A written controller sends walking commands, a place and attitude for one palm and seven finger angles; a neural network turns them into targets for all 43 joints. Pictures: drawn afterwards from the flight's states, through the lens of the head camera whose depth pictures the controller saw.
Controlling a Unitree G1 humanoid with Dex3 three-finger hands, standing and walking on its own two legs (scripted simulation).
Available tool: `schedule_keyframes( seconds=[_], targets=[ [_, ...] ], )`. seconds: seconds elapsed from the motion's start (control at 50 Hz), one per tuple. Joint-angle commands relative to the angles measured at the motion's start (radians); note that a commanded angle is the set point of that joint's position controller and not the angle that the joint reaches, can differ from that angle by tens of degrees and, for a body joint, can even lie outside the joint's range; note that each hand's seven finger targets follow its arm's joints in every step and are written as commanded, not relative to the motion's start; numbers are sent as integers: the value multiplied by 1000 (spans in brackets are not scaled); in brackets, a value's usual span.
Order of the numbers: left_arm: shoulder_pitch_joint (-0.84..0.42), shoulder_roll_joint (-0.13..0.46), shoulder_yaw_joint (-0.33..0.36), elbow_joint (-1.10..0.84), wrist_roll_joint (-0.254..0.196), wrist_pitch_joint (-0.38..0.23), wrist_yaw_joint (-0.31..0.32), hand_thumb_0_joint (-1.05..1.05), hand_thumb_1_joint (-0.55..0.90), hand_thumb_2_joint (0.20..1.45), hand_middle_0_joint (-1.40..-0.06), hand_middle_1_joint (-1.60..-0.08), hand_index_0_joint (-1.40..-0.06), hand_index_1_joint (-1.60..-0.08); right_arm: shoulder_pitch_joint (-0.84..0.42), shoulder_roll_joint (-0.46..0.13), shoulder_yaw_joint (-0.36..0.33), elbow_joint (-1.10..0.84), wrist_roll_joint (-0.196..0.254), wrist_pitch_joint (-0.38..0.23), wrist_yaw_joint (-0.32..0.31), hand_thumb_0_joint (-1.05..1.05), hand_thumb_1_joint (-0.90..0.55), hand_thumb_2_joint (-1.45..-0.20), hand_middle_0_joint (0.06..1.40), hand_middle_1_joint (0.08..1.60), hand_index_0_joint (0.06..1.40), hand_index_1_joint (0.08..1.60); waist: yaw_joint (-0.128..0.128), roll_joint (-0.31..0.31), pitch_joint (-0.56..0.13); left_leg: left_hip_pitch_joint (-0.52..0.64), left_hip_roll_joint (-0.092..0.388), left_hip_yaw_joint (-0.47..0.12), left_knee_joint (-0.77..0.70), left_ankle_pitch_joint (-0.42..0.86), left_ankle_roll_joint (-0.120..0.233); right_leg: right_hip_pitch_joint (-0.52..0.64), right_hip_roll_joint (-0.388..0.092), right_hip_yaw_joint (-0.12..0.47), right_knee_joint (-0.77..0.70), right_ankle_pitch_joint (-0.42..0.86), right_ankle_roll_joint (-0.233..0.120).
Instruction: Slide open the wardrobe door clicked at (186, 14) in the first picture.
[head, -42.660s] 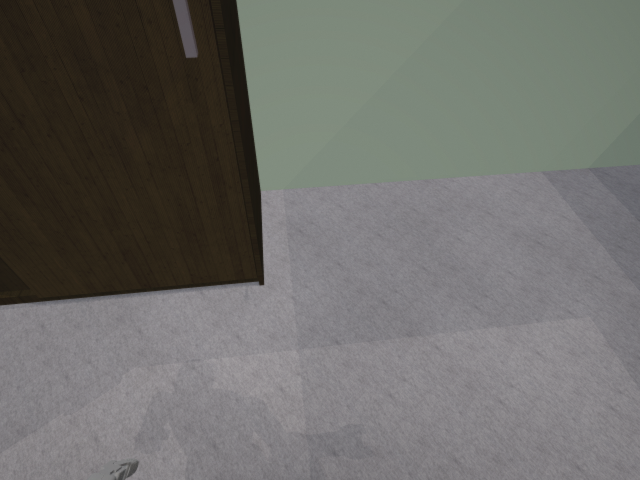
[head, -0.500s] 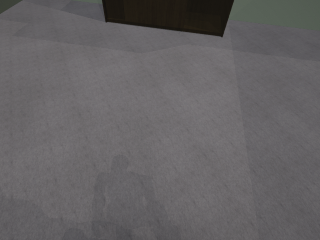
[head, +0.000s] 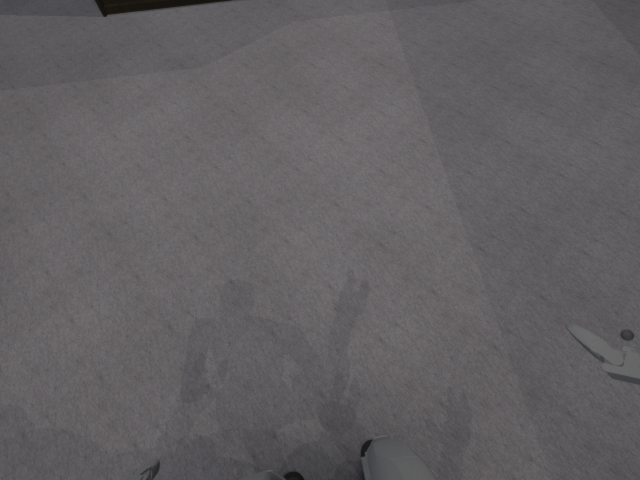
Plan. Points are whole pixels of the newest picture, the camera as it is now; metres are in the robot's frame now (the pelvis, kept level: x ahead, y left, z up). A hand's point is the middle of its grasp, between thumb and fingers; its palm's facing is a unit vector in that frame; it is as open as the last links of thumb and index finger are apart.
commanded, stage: step back with the hand held close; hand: right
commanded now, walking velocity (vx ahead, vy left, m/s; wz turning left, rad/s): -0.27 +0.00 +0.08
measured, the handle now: out of the picture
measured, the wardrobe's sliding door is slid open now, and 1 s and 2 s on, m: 0.50 0.50 0.50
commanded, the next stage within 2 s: stop stepping back and stand still in 1.06 s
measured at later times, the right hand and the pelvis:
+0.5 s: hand out of the picture +0.21 -0.29 +0.16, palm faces +0.31 +0.90 -0.30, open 7.5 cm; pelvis +0.00 -0.06 +0.01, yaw +3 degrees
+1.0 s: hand out of the picture +0.08 -0.30 +0.19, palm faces +0.22 +0.83 -0.51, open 7.4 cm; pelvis -0.13 -0.08 +0.01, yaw +9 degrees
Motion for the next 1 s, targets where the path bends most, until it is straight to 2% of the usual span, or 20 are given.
schedule_keyframes(
  seconds=[0.0,0.06,0.08,0.14,0.2,0.24,0.3,0.34,0.38,0.4,0.46,0.54,0.62,0.7,0.78,0.84,0.88,0.9,0.94,0.98],
  targets=[
    [-188,81,-7,-305,10,-143,-68,0,900,900,-200,-300,-200,-300,-505,31,-12,-598,44,-309,-42,0,-900,-900,200,300,200,300,176,-120,-428,52,138,-220,-128,-13,8,293,-42,24,-49,84,-6],
    [-225,119,100,-310,50,-10,-151,0,900,900,-200,-300,-200,-300,327,137,-227,-42,29,-384,31,0,-900,-900,200,300,200,300,140,-63,-384,113,58,-97,56,294,-23,45,-141,85,-50,436,-21],
    [-255,102,108,-322,48,65,-167,0,900,900,-200,-300,-200,-300,363,139,-273,119,19,-389,61,0,-900,-900,200,300,200,300,142,-30,-344,111,84,-109,30,342,-10,-42,-137,64,-25,453,-5],
    [-214,63,86,-360,27,175,-182,0,900,900,-200,-300,-200,-300,256,171,-215,287,47,-439,149,0,-900,-900,200,300,200,300,185,302,-210,25,135,-147,-81,488,11,-48,-77,23,84,296,16],
    [-234,57,81,-448,24,205,-156,0,900,900,-200,-300,-200,-300,192,88,-269,125,78,-468,153,0,-900,-900,200,300,200,300,168,376,-234,-10,182,-235,-142,449,34,-29,-21,28,129,-3,9],
    [-264,55,65,-503,47,211,-138,0,900,900,-200,-300,-200,-300,189,15,-324,-58,78,-489,132,0,-900,-900,200,300,200,300,149,273,-259,47,202,-265,-157,414,58,-58,5,5,153,-75,6],
    [-268,73,3,-580,70,163,-127,0,900,900,-200,-300,-200,-300,59,26,-210,-519,57,-535,118,0,-900,-900,200,300,200,300,131,-7,-275,64,196,-296,-174,404,64,10,23,-40,65,-63,-4],
    [-230,109,-2,-560,77,100,-101,0,900,900,-200,-300,-200,-300,-97,-10,-182,-771,49,-531,76,0,-900,-900,200,300,200,300,131,-346,-369,109,78,-178,-35,456,-4,208,-15,-21,-154,353,-12],
    [-178,124,22,-520,86,52,-130,0,900,900,-200,-300,-200,-300,-101,32,-137,-755,10,-505,43,0,-900,-900,200,300,200,300,132,-615,-437,-75,-34,-95,209,-34,-48,434,-201,116,-117,974,-57],
    [-166,122,29,-488,97,44,-146,0,900,900,-200,-300,-200,-300,-100,39,-131,-694,-8,-490,29,0,-900,-900,200,300,200,300,142,-674,-452,-79,-31,-104,351,-194,-36,409,-219,146,-111,1056,-70],
    [-130,120,60,-424,91,7,-173,0,900,900,-200,-300,-200,-300,-102,79,-150,-558,-5,-506,28,0,-900,-900,200,300,200,300,160,-332,-428,-91,-60,-103,497,-217,-35,371,-235,161,-139,803,-120],
    [-130,120,86,-419,80,34,-193,0,900,900,-200,-300,-200,-300,204,152,-190,-332,41,-496,76,0,-900,-900,200,300,200,300,169,-112,-412,-105,-100,-49,419,-177,-53,388,-217,203,-192,744,-116],
    [-197,114,73,-429,98,81,-182,0,900,900,-200,-300,-200,-300,313,144,-239,-234,64,-452,107,0,-900,-900,200,300,200,300,169,-163,-293,-55,-107,-52,316,-146,-57,165,-226,213,-351,325,-113],
    [-208,92,23,-463,114,81,-170,0,900,900,-200,-300,-200,-300,318,96,-241,-364,87,-444,109,0,-900,-900,200,300,200,300,140,-168,-329,87,-112,-47,117,-164,-25,75,-223,214,-482,15,-84],
    [-209,89,12,-468,128,68,-165,0,900,900,-200,-300,-200,-300,203,1,-279,-549,104,-469,90,0,-900,-900,200,300,200,300,117,-306,-422,302,-108,-34,-184,-96,28,44,-168,144,-484,-49,41],
    [-175,85,7,-457,111,99,-176,0,900,900,-200,-300,-200,-300,197,-38,-305,-540,110,-491,84,0,-900,-900,200,300,200,300,129,-182,-419,180,6,-113,-394,96,37,208,-60,10,-228,36,101],
    [-144,88,10,-449,101,132,-168,0,900,900,-200,-300,-200,-300,201,-45,-341,-400,101,-509,81,0,-900,-900,200,300,200,300,153,52,-397,-123,192,-191,-392,308,61,345,32,-68,97,9,45],
    [-151,116,36,-450,90,138,-173,0,900,900,-200,-300,-200,-300,228,26,-297,-308,94,-502,94,0,-900,-900,200,300,200,300,140,217,-363,-101,227,-237,-374,556,15,224,103,-48,238,-77,30],
    [-168,117,25,-468,74,152,-180,0,900,900,-200,-300,-200,-300,257,71,-273,-183,64,-474,117,0,-900,-900,200,300,200,300,158,137,-311,83,219,-155,-225,1068,-80,0,60,-45,237,-97,13],
    [-202,114,-11,-460,72,181,-159,0,900,900,-200,-300,-200,-300,182,105,-214,-155,50,-454,124,0,-900,-900,200,300,200,300,167,-41,-297,217,117,-51,-100,1233,-113,36,72,-117,-44,68,5]
  ],
)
